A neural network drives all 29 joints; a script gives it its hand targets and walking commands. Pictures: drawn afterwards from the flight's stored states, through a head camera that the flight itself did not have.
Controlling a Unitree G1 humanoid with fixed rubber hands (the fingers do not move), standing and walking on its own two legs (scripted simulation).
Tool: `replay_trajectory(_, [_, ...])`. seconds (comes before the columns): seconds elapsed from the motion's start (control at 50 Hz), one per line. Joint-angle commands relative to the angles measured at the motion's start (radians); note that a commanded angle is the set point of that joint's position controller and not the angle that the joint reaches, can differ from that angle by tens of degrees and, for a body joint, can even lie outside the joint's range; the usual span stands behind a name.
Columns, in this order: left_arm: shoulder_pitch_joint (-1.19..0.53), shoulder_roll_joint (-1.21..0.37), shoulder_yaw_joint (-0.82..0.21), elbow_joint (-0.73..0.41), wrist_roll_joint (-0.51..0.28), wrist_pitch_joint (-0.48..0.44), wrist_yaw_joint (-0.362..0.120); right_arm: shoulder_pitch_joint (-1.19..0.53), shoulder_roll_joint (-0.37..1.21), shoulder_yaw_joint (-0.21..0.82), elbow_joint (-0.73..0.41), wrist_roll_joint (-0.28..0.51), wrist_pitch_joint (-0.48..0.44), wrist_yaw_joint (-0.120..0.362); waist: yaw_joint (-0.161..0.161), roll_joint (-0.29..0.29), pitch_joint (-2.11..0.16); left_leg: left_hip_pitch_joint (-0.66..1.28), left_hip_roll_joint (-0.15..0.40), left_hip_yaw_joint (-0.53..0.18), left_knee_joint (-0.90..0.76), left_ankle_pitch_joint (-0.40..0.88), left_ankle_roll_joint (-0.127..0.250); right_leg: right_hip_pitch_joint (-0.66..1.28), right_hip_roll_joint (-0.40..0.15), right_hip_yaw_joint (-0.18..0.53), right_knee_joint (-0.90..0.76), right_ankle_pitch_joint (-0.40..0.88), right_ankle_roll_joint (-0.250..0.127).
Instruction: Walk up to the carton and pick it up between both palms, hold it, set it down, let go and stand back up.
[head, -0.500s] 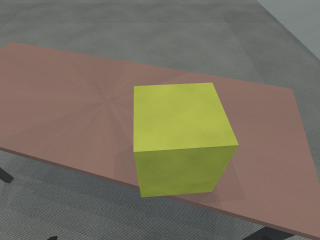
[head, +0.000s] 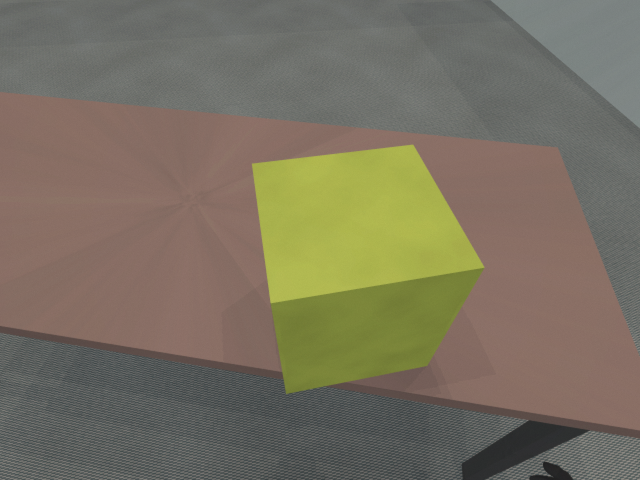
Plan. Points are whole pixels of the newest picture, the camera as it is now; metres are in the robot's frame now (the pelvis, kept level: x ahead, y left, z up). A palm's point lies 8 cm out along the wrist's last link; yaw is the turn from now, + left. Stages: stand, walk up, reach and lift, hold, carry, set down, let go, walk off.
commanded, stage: walk up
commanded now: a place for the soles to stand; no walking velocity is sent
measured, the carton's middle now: (347, 273) +0.37 -0.02 +0.04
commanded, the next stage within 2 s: reach and lift in 1.30 s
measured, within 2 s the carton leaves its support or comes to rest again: neither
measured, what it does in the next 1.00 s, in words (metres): stands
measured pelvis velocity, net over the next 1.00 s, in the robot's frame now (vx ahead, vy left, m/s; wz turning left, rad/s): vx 0.01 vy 0.02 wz -0.14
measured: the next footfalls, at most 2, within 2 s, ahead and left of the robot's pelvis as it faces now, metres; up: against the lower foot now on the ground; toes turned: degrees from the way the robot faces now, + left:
none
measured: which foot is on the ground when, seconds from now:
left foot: down 0.00-1.00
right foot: down 0.00-1.00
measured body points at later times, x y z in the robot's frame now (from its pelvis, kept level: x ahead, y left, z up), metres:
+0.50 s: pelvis +0.01 +0.02 -0.01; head +0.04 +0.02 +0.44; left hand +0.17 +0.32 -0.11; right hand +0.09 -0.30 -0.12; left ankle -0.03 +0.14 -0.73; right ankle +0.00 -0.10 -0.73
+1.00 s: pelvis +0.01 +0.02 +0.01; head +0.02 +0.01 +0.46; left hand +0.15 +0.32 -0.10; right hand +0.06 -0.30 -0.12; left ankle -0.03 +0.14 -0.73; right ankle +0.00 -0.10 -0.73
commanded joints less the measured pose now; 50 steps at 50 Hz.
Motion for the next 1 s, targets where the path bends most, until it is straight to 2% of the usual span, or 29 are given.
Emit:
replay_trajectory(0.0, [-0.011,0.156,0.032,-0.093,0.0,-0.013,-0.006,-0.014,-0.225,-0.034,-0.106,0.016,-0.02,-0.008,-0.029,0.153,0.012,-0.048,0.329,-0.263,-0.17,0.545,0.216,-0.065,-0.033,0.008,0.071,-0.038,-0.019])
replay_trajectory(0.02, [0.023,0.13,0.026,-0.095,-0.001,-0.018,-0.011,-0.014,-0.228,-0.037,-0.12,0.002,-0.018,-0.007,-0.021,0.207,-0.048,-0.001,0.302,-0.224,-0.146,0.562,0.19,-0.054,-0.035,-0.057,-0.03,0.017,-0.018])
replay_trajectory(0.04, [0.022,0.127,0.027,-0.093,0.014,-0.019,-0.018,-0.012,-0.217,-0.021,-0.115,0.018,-0.021,-0.01,-0.011,0.106,-0.029,-0.014,0.283,-0.225,-0.087,0.599,0.162,0.01,-0.01,-0.058,-0.124,0.072,-0.008])
replay_trajectory(0.08, [0.073,0.138,0.04,-0.058,0.02,-0.018,-0.021,-0.007,-0.224,-0.015,-0.129,0.02,-0.019,-0.007,0.021,0.104,-0.054,-0.085,0.277,-0.183,-0.034,0.551,0.099,0.201,-0.012,-0.045,-0.352,0.28,-0.031])
replay_trajectory(0.1, [0.044,0.227,0.061,-0.076,0.031,-0.022,-0.018,-0.032,-0.189,-0.008,-0.158,0.026,-0.022,-0.003,0.026,-0.062,-0.089,-0.221,0.193,-0.157,0.082,0.387,0.04,0.31,-0.138,0.206,-0.43,0.43,-0.072])
replay_trajectory(0.12, [0.026,0.277,0.079,-0.098,0.016,-0.036,-0.014,-0.022,-0.164,-0.005,-0.156,0.032,-0.014,-0.006,0.04,-0.151,-0.092,-0.185,0.027,-0.083,0.244,-0.091,-0.023,0.188,-0.349,0.408,-0.412,0.637,-0.237])
replay_trajectory(0.14, [0.017,0.244,0.06,-0.107,0.012,-0.044,-0.02,-0.014,-0.188,-0.006,-0.136,0.033,-0.004,-0.02,0.032,-0.118,-0.113,-0.138,0.036,-0.167,0.363,-0.315,-0.023,0.14,-0.389,0.458,-0.405,0.781,-0.31])
replay_trajectory(0.16, [-0.034,0.254,0.051,-0.119,0.003,-0.044,-0.013,0.038,-0.18,-0.004,-0.125,0.025,-0.002,-0.025,-0.012,-0.106,-0.122,-0.146,0.046,-0.204,0.406,-0.322,-0.012,0.116,-0.418,0.45,-0.38,0.827,-0.323])
replay_trajectory(0.18, [-0.043,0.216,0.05,-0.134,-0.008,-0.045,-0.004,0.04,-0.183,-0.009,-0.115,0.03,-0.011,-0.028,-0.002,-0.074,-0.104,-0.145,0.06,-0.183,0.34,-0.329,-0.012,0.131,-0.358,0.365,-0.338,0.894,-0.283])
replay_trajectory(0.2, [-0.069,0.213,0.04,-0.124,-0.004,-0.041,-0.002,0.061,-0.185,-0.009,-0.084,0.033,-0.009,-0.026,-0.022,-0.186,-0.048,-0.159,0.066,-0.177,0.248,-0.269,-0.002,0.102,-0.326,0.327,-0.315,0.949,-0.249])
replay_trajectory(0.24, [-0.072,0.19,0.037,-0.148,-0.004,-0.034,-0.008,0.095,-0.197,-0.023,-0.06,0.018,-0.022,-0.026,-0.049,-0.153,-0.117,-0.07,0.076,-0.125,0.019,-0.03,0.011,0.145,-0.258,0.215,-0.236,0.959,-0.16])
replay_trajectory(0.26, [-0.112,0.19,0.028,-0.155,-0.013,-0.026,-0.015,0.11,-0.187,-0.017,-0.045,0.02,-0.034,-0.023,-0.067,-0.12,-0.141,0.069,0.095,-0.153,-0.13,0.165,0.01,0.077,-0.219,0.19,-0.224,0.899,-0.118])
replay_trajectory(0.28, [-0.134,0.168,0.03,-0.17,-0.016,-0.019,-0.021,0.07,-0.268,-0.039,-0.045,0.0,-0.042,-0.018,-0.042,0.076,-0.133,0.048,0.169,-0.266,-0.143,0.364,0.042,0.037,-0.095,0.097,-0.167,0.666,-0.052])
replay_trajectory(0.3, [-0.145,0.156,0.041,-0.129,-0.019,-0.003,-0.022,-0.035,-0.247,-0.026,-0.061,0.023,-0.048,-0.019,-0.015,0.035,-0.063,-0.037,0.263,-0.338,-0.107,0.482,0.127,0.049,-0.016,0.027,-0.113,0.413,0.0])
replay_trajectory(0.32, [-0.13,0.148,0.031,-0.13,-0.02,-0.003,-0.024,-0.011,-0.248,-0.014,-0.07,0.027,-0.055,-0.015,-0.018,0.033,-0.056,-0.05,0.276,-0.328,-0.08,0.582,0.148,0.059,-0.003,0.018,-0.106,0.31,0.0])
replay_trajectory(0.36, [-0.101,0.136,0.024,-0.077,-0.011,-0.008,-0.028,-0.042,-0.234,-0.002,-0.066,0.033,-0.051,-0.022,-0.007,0.098,-0.069,-0.072,0.25,-0.239,-0.043,0.584,0.128,0.137,-0.033,0.031,-0.168,0.471,-0.025])
replay_trajectory(0.4, [-0.079,0.191,0.039,-0.059,0.002,-0.024,-0.031,-0.032,-0.185,0.003,-0.055,0.048,-0.048,-0.027,0.01,0.028,-0.149,-0.079,0.126,-0.14,0.046,0.455,0.011,0.25,-0.134,0.167,-0.228,0.81,-0.099])
replay_trajectory(0.44, [-0.122,0.186,0.032,-0.078,0.0,-0.018,-0.031,-0.021,-0.213,-0.005,-0.048,0.033,-0.039,-0.034,-0.015,0.073,-0.176,-0.048,0.116,-0.137,-0.011,0.43,-0.004,0.237,-0.147,0.158,-0.183,0.83,-0.102])
replay_trajectory(0.48, [-0.192,0.133,0.013,-0.078,-0.01,-0.008,-0.033,-0.049,-0.192,-0.004,-0.04,0.034,-0.039,-0.027,-0.04,0.094,-0.143,0.039,0.15,-0.153,-0.094,0.397,0.034,0.107,-0.095,0.123,-0.205,0.675,-0.067])
replay_trajectory(0.54, [-0.2,0.147,0.015,-0.041,0.002,0.0,-0.034,-0.067,-0.218,0.002,-0.024,0.032,-0.04,-0.019,-0.033,0.017,-0.146,0.042,0.181,-0.164,-0.101,0.361,0.052,0.144,-0.052,0.068,-0.251,0.587,-0.03])
replay_trajectory(0.58, [-0.174,0.165,0.019,-0.024,0.0,-0.006,-0.04,-0.071,-0.216,-0.003,-0.016,0.032,-0.03,-0.022,-0.021,0.041,-0.12,0.037,0.137,-0.1,-0.082,0.377,0.021,0.133,-0.077,0.112,-0.292,0.646,-0.042])
replay_trajectory(0.62, [-0.169,0.166,0.02,-0.014,0.003,-0.009,-0.037,-0.083,-0.191,0.008,-0.009,0.037,-0.03,-0.019,-0.027,-0.023,-0.131,0.039,0.118,-0.107,-0.101,0.272,0.004,0.162,-0.112,0.15,-0.312,0.688,-0.068])
replay_trajectory(0.74, [-0.188,0.151,0.013,0.003,0.004,-0.006,-0.041,-0.08,-0.196,0.019,0.005,0.034,-0.034,-0.018,-0.035,0.022,-0.125,0.084,0.149,-0.113,-0.157,0.356,0.01,0.107,-0.079,0.126,-0.33,0.668,-0.034])
replay_trajectory(0.82, [-0.165,0.158,0.013,0.008,0.013,-0.009,-0.041,-0.083,-0.216,0.002,0.028,0.022,-0.026,-0.013,-0.011,0.027,-0.107,0.058,0.137,-0.085,-0.186,0.217,0.018,0.145,-0.097,0.135,-0.389,0.548,-0.033])
replay_trajectory(0.88, [-0.168,0.163,0.011,0.013,0.012,-0.014,-0.038,-0.097,-0.191,0.005,0.029,0.02,-0.027,-0.013,-0.024,-0.057,-0.115,0.122,0.125,-0.095,-0.193,0.186,0.008,0.098,-0.093,0.125,-0.391,0.537,-0.024])
replay_trajectory(0.9, [-0.156,0.162,0.017,0.014,0.013,-0.016,-0.038,-0.097,-0.208,0.012,0.022,0.018,-0.034,-0.013,-0.015,0.007,-0.086,0.108,0.143,-0.085,-0.21,0.178,0.018,0.074,-0.074,0.142,-0.365,0.561,-0.04])
replay_trajectory(0.92, [-0.186,0.157,0.011,0.0,0.013,-0.017,-0.034,-0.066,-0.175,0.005,0.014,0.022,-0.032,-0.012,-0.04,-0.045,-0.134,0.082,0.143,-0.127,-0.195,0.186,0.017,0.129,-0.081,0.153,-0.364,0.554,-0.03])
replay_trajectory(0.96, [-0.177,0.151,0.006,0.003,0.013,-0.015,-0.034,-0.096,-0.193,0.01,0.021,0.02,-0.031,-0.01,-0.025,0.003,-0.071,0.077,0.135,-0.096,-0.2,0.117,0.019,0.063,-0.09,0.172,-0.414,0.487,-0.038])
replay_trajectory(0.98, [-0.15,0.168,0.017,0.009,0.02,-0.02,-0.036,-0.098,-0.201,0.011,0.02,0.02,-0.03,-0.012,-0.026,-0.035,-0.063,0.036,0.139,-0.115,-0.209,0.089,0.019,0.086,-0.086,0.151,-0.409,0.504,-0.035])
